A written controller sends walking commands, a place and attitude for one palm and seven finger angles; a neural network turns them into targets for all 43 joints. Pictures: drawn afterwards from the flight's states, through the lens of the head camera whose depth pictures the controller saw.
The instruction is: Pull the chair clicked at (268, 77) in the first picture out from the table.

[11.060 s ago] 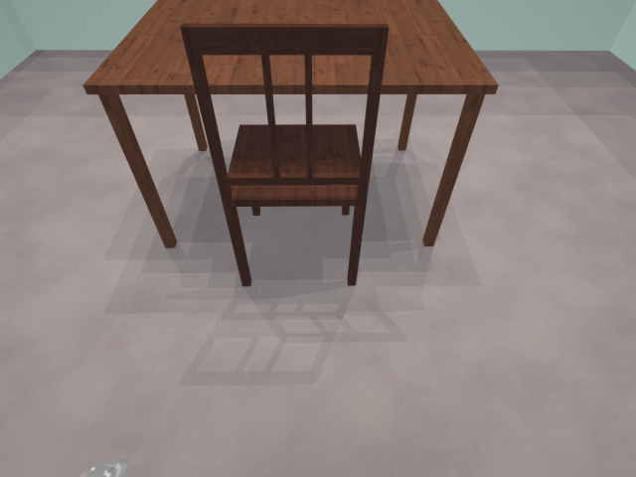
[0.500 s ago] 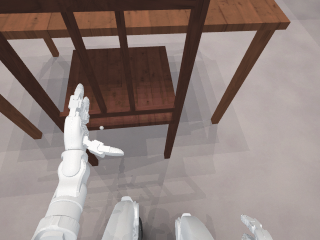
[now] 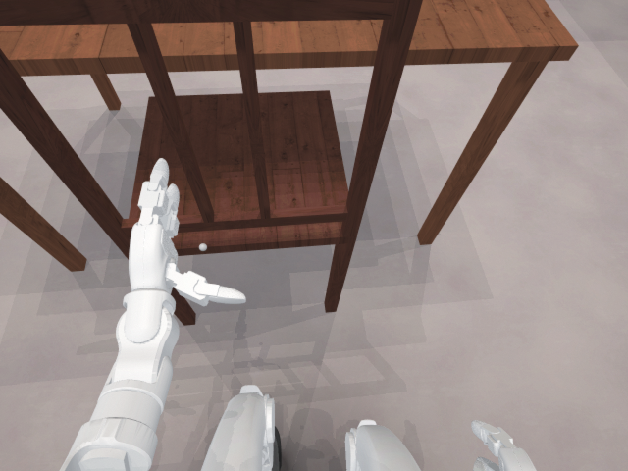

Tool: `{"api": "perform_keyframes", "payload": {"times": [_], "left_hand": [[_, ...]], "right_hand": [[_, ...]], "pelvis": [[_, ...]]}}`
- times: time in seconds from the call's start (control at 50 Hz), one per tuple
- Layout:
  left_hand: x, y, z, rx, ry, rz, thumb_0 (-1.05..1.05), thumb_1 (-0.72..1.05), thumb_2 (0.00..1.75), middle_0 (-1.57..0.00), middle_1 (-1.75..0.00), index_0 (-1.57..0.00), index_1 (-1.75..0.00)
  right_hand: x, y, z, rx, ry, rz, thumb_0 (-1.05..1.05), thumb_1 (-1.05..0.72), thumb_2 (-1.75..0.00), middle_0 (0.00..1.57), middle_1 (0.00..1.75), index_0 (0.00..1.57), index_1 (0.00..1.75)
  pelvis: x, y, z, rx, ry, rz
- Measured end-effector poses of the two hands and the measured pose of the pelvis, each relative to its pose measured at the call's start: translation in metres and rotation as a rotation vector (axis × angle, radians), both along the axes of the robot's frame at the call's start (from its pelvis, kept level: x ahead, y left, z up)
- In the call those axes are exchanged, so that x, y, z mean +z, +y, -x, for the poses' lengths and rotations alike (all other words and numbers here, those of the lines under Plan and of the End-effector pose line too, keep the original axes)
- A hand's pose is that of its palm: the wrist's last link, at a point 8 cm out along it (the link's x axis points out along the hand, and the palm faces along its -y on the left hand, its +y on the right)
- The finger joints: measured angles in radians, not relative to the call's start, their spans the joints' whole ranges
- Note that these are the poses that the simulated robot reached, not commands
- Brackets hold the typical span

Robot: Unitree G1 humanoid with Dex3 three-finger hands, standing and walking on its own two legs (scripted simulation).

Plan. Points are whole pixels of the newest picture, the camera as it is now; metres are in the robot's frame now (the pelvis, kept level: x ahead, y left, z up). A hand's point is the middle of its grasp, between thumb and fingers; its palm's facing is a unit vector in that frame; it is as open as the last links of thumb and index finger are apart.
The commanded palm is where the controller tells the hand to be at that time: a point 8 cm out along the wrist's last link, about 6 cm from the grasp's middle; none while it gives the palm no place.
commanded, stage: aim the fingers beside a spindle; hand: left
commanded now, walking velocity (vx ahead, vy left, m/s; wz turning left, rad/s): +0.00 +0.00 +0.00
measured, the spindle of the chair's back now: (183, 146) +0.52 +0.19 +0.07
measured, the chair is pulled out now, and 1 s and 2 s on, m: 0.00 0.00 0.00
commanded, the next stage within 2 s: push the fingers through the gap in 1.94 s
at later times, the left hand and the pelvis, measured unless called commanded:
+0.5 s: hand (207, 254) +0.38 +0.15 +0.02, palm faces +0.08 -1.00 -0.01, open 16.9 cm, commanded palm +0.35 +0.20 +0.03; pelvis +0.00 +0.00 +0.00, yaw +0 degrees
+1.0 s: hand (203, 250) +0.38 +0.15 +0.03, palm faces +0.12 -0.99 -0.04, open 16.9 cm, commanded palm +0.35 +0.20 +0.03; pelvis +0.00 +0.00 +0.00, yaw +0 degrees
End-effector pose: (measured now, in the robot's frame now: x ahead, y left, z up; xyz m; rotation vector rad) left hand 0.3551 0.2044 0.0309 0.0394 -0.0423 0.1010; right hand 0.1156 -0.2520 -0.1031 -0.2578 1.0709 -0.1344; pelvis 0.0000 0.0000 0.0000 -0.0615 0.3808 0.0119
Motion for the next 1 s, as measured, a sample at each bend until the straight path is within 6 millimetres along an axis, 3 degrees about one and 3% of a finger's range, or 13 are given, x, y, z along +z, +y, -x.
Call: {"api": "perform_keyframes", "payload": {"times": [0.12,0.26,0.36,0.46,0.54,0.66,0.86,1.0], "left_hand": [[-0.009,-0.003,0.003,-0.001,0.057,0.026,-0.01,-0.5,0.3,-0.06,-0.08,-0.06,-0.08],[0.002,0.008,0.014,0.035,0.0,0.003,-0.01,-0.5,0.3,-0.06,-0.08,-0.06,-0.08],[-0.003,0.011,0.008,0.016,0.015,0.002,-0.01,-0.5,0.3,-0.06,-0.08,-0.06,-0.08],[-0.011,-0.001,0.005,-0.019,0.042,0.033,-0.01,-0.5,0.3,-0.06,-0.08,-0.06,-0.08],[-0.007,-0.005,0.005,-0.007,0.022,0.03,-0.01,-0.5,0.3,-0.06,-0.08,-0.06,-0.08],[0.005,0.007,0.007,0.031,0.0,-0.007,-0.01,-0.5,0.3,-0.06,-0.08,-0.06,-0.08],[-0.008,-0.008,0.013,-0.017,0.038,0.03,-0.01,-0.5,0.3,-0.06,-0.08,-0.06,-0.08],[0.002,-0.003,0.006,0.022,-0.016,-0.006,-0.01,-0.5,0.3,-0.07,-0.08,-0.06,-0.08]], "right_hand": [[0.003,0.001,-0.001,-0.011,-0.007,-0.006,0.01,-0.91,-0.9,0.2,0.3,0.2,0.3],[0.003,0.004,-0.001,-0.001,-0.004,-0.013,0.01,-0.91,-0.9,0.2,0.3,0.2,0.3],[0.0,0.004,0.001,0.006,0.007,-0.008,0.01,-0.91,-0.9,0.2,0.3,0.2,0.3],[-0.001,0.003,0.004,-0.005,0.011,0.002,0.01,-0.91,-0.9,0.2,0.3,0.2,0.3],[0.001,0.003,0.006,-0.017,0.008,0.002,0.01,-0.91,-0.9,0.2,0.3,0.2,0.3],[0.002,0.005,0.008,-0.018,0.008,-0.015,0.01,-0.91,-0.9,0.2,0.3,0.2,0.3],[0.002,0.005,0.006,-0.006,0.007,-0.009,0.01,-0.91,-0.9,0.2,0.3,0.2,0.3],[0.001,0.004,0.004,-0.003,-0.004,-0.008,0.01,-0.91,-0.9,0.2,0.3,0.2,0.3]], "pelvis": [[0.002,0.001,-0.002,-0.007,0.001,-0.003],[0.003,0.0,-0.002,-0.008,-0.009,-0.005],[0.0,0.0,0.0,0.002,-0.005,0.002],[-0.001,0.002,0.001,0.001,0.001,0.005],[0.0,0.003,0.0,-0.008,0.0,0.002],[0.003,0.003,0.0,-0.01,-0.008,-0.001],[0.002,0.003,0.001,-0.002,-0.009,0.001],[0.0,0.001,0.003,-0.007,-0.008,-0.001]]}}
